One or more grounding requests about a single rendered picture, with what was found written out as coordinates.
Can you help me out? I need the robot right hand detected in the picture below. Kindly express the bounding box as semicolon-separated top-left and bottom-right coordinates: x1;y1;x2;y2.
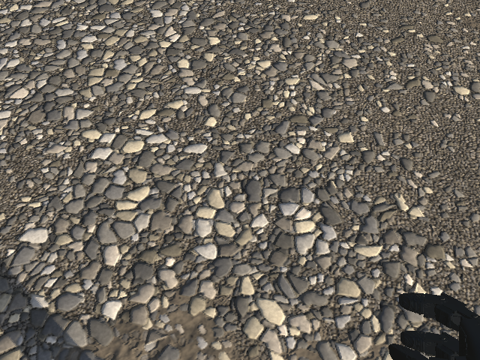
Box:
388;292;480;360

